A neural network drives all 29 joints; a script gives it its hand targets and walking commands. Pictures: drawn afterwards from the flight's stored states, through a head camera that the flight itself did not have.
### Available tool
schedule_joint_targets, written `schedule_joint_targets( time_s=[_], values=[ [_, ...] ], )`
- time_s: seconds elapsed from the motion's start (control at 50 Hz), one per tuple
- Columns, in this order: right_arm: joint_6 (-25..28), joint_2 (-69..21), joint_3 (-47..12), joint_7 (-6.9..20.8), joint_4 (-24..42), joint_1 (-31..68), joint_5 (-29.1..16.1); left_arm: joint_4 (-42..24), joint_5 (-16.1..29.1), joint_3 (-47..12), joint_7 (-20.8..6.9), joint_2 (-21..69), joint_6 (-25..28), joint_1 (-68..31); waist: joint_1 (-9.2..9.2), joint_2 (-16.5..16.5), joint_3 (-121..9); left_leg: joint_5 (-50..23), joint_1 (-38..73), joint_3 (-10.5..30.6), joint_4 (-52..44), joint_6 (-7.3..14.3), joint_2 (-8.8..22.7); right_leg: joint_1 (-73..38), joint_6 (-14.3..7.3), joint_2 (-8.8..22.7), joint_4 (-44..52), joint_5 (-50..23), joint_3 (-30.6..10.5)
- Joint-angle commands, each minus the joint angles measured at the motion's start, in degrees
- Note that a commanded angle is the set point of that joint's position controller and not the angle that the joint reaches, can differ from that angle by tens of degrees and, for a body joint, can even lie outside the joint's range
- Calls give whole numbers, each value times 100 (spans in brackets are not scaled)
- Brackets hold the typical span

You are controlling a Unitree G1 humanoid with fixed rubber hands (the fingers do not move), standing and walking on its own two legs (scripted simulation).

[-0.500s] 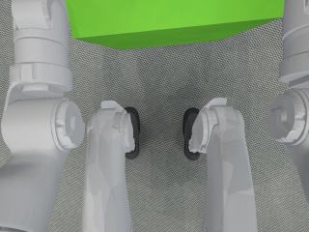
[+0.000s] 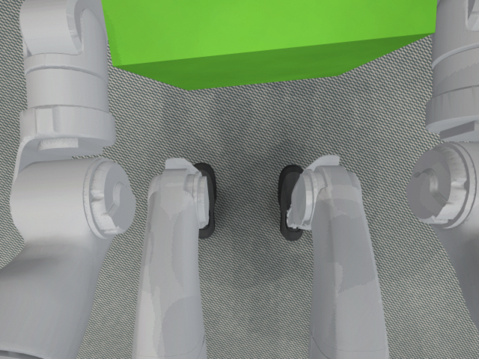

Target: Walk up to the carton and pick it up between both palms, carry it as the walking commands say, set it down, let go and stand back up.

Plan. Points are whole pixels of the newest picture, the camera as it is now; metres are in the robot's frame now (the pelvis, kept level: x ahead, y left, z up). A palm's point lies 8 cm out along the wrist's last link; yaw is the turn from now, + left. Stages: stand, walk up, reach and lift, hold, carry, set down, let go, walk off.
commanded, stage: reach and lift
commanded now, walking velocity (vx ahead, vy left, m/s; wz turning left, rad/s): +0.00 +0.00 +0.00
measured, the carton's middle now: out of the picture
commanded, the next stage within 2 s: none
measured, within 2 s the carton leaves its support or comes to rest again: neither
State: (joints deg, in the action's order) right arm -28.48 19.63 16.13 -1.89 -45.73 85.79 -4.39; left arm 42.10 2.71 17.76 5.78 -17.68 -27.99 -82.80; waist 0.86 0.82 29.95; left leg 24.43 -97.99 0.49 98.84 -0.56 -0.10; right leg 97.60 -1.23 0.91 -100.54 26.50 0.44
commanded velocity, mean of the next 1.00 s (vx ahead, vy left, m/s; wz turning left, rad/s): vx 0.00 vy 0.00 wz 0.00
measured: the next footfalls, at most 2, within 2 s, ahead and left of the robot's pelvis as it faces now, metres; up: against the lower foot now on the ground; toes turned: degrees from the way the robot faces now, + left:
none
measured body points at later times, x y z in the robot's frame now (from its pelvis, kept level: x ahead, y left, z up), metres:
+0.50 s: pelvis +0.00 +0.00 +0.05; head +0.32 -0.01 +0.36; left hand +0.56 +0.17 -0.02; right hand +0.56 -0.19 -0.02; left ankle +0.16 +0.13 -0.47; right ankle +0.15 -0.11 -0.47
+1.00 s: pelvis +0.01 +0.00 +0.11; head +0.29 -0.01 +0.45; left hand +0.53 +0.18 +0.05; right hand +0.53 -0.19 +0.05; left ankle +0.16 +0.13 -0.47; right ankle +0.15 -0.11 -0.47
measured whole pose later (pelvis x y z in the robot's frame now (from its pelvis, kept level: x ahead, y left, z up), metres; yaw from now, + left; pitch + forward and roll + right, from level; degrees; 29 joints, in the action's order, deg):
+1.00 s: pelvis +0.01 +0.00 +0.11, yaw +0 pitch +13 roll +1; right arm -26.9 15.5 14.5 -1.1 -41.4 70.1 -3.7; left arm 36.5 1.8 17.8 5.8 -12.6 -28.0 -67.4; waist 0.9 0.1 29.7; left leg 20.5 -69.5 0.6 77.2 -0.7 -0.4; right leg 69.1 -1.1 0.8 -78.9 22.5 0.4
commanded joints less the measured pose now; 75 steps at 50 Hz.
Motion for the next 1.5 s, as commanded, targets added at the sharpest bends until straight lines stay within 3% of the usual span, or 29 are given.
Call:
schedule_joint_targets(
  time_s=[0.0, 0.04, 0.06, 0.08, 0.1, 0.12, 0.26, 0.36, 0.38, 0.48, 0.52, 0.58, 0.7, 0.8, 0.82, 0.88, 0.9, 0.94, 1.0, 1.08, 1.12, 1.18, 1.26, 1.32, 1.36, 1.42, 1.48],
  values=[
    [310, -6441, -2625, 1866, 2242, 4223, -896, -1811, 806, -2643, -2050, 6427, 122, -4024, -321, -191, -14819, -1875, 4674, -437, -929, 19, -830, -4189, 77, -994, 1144, -1867, 215],
    [296, -6486, -2834, 1839, 2556, 4184, -972, -2184, 912, -2813, -2019, 6459, 122, -4040, -326, -146, -15365, -2250, 4981, -425, -938, 20, -857, -4547, 69, -1019, 1190, -2232, 166],
    [270, -6505, -2777, 1841, 2252, 3996, -931, -2041, 828, -2749, -2007, 6385, 107, -3882, -356, -140, -15023, -2161, 4817, -428, -986, 16, -847, -4395, 89, -1010, 1205, -2131, 156],
    [284, -6501, -2862, 1832, 2530, 3959, -976, -2212, 873, -2853, -1999, 6478, 100, -3815, -322, -141, -15332, -2377, 5032, -418, -988, 9, -865, -4660, 84, -1016, 1248, -2350, 137],
    [278, -6543, -2870, 1819, 2449, 3866, -975, -2162, 834, -2804, -2009, 6451, 102, -3728, -403, -167, -15129, -2321, 4862, -437, -1042, 16, -856, -4676, 75, -1008, 1270, -2331, 92],
    [303, -6507, -2965, 1804, 2732, 3995, -1025, -2227, 895, -2911, -2007, 6538, 90, -3720, -336, -145, -15322, -2365, 5048, -408, -1080, 27, -867, -4804, 74, -1019, 1320, -2367, 95],
    [304, -6845, -2722, 1807, 2060, 3488, -817, -1974, 794, -2717, -2099, 6435, 183, -3752, -327, -39, -14079, -1434, 4536, -432, -1502, 90, -853, -4831, 91, -930, 1784, -1566, -22],
    [350, -6964, -2748, 1854, 2095, 3518, -787, -1737, 683, -2617, -2173, 6535, 216, -3448, -496, 9, -13935, -1237, 4564, -451, -1736, 115, -859, -4957, 116, -920, 1996, -1348, -35],
    [368, -6917, -2697, 1871, 1994, 3483, -749, -1510, 667, -2623, -2189, 6608, 191, -3343, -408, -28, -13760, -1078, 4585, -419, -1794, 106, -843, -4874, 106, -897, 2058, -1208, -19],
    [348, -6883, -2835, 1884, 2284, 3627, -745, -1467, 651, -2607, -2248, 6671, 148, -3228, -452, 41, -14009, -1060, 4748, -427, -1990, 105, -869, -5282, 124, -874, 2318, -1178, -73],
    [353, -6883, -2976, 1881, 2577, 3760, -849, -1716, 714, -2711, -2220, 6666, 144, -3247, -448, 56, -14406, -1196, 5024, -398, -2065, 107, -871, -5507, 139, -879, 2344, -1304, -71],
    [336, -6885, -2989, 1863, 2498, 3469, -806, -1921, 791, -2830, -2197, 6684, 159, -3254, -358, 20, -14514, -1482, 5266, -375, -2146, 67, -878, -5650, 134, -886, 2430, -1571, -89],
    [356, -6981, -3116, 1829, 2705, 3243, -896, -2367, 845, -3021, -2146, 6699, 198, -3258, -366, -63, -14733, -1664, 5692, -358, -2376, 62, -881, -6007, 99, -888, 2676, -1738, -174],
    [387, -7043, -2952, 1842, 2509, 2771, -741, -2255, 798, -3083, -2145, 6856, 218, -2982, -203, -98, -14333, -1596, 5928, -297, -2648, 37, -859, -6076, 71, -898, 2978, -1678, -185],
    [393, -7062, -2843, 1863, 2164, 2587, -668, -1944, 710, -3045, -2155, 6875, 209, -2791, -205, -159, -13883, -1448, 5776, -281, -2727, 32, -826, -5883, 61, -869, 3039, -1523, -189],
    [447, -7139, -2905, 1898, 2418, 2449, -646, -2066, 684, -3077, -2184, 6978, 254, -2559, -219, -153, -14023, -1697, 6067, -267, -2840, 36, -841, -6117, 56, -884, 3177, -1748, -178],
    [451, -7120, -2868, 1913, 2282, 2371, -563, -1864, 655, -3044, -2209, 7062, 255, -2423, -153, -116, -13750, -1578, 5969, -250, -2901, 38, -829, -6033, 57, -866, 3259, -1613, -181],
    [459, -7163, -2834, 1943, 2172, 2316, -529, -1642, 585, -2991, -2235, 7128, 249, -2248, -187, -103, -13540, -1413, 5915, -217, -3053, 44, -809, -6080, 55, -856, 3356, -1482, -184],
    [503, -7078, -3079, 1967, 2707, 2523, -641, -1899, 658, -3116, -2223, 7218, 250, -2182, -191, -77, -13982, -1680, 6386, -167, -3169, 41, -826, -6383, 56, -869, 3457, -1726, -163],
    [488, -7069, -3160, 1988, 2645, 2387, -626, -2305, 769, -3356, -2196, 7245, 278, -2425, -91, -156, -13955, -1601, 6581, -114, -3378, -3, -798, -6552, 13, -847, 3687, -1681, -216],
    [465, -7039, -3354, 1970, 2934, 2477, -742, -2614, 821, -3443, -2150, 7122, 266, -2544, -105, -114, -14287, -1809, 6935, -82, -3460, 6, -808, -6846, 40, -850, 3747, -1887, -236],
    [421, -7071, -3356, 1955, 2921, 2391, -747, -2557, 779, -3398, -2136, 7066, 211, -2427, -162, -81, -14071, -1581, 6999, -86, -3659, 42, -785, -7050, 40, -830, 3956, -1679, -288],
    [424, -7229, -3230, 1965, 2754, 2270, -639, -2216, 754, -3321, -2206, 7260, 191, -2265, -97, -67, -13549, -1134, 6844, -74, -3944, 71, -760, -7200, 12, -768, 4293, -1277, -314],
    [410, -7451, -2973, 2058, 2127, 1755, -460, -1727, 552, -3080, -2304, 7320, 221, -1834, -145, 19, -12682, -869, 6554, -66, -4179, 113, -714, -7007, 9, -722, 4547, -981, -331],
    [423, -7486, -2979, 2084, 2214, 1705, -420, -1659, 486, -2994, -2346, 7422, 228, -1610, -178, 44, -12731, -1087, 6678, -72, -4284, 126, -737, -7265, 20, -714, 4638, -1191, -336],
    [422, -7536, -2829, 2162, 1863, 1339, -180, -1244, 326, -2812, -2444, 7510, 230, -1205, -128, 88, -11783, -1022, 6485, -28, -4502, 149, -704, -7012, 21, -716, 4768, -1165, -283],
    [437, -7677, -2863, 2249, 1885, 1113, -63, -1115, 151, -2600, -2534, 7597, 264, -818, -257, 160, -11044, -1093, 6509, -50, -4739, 185, -708, -7086, 6, -696, 5067, -1211, -325]
  ],
)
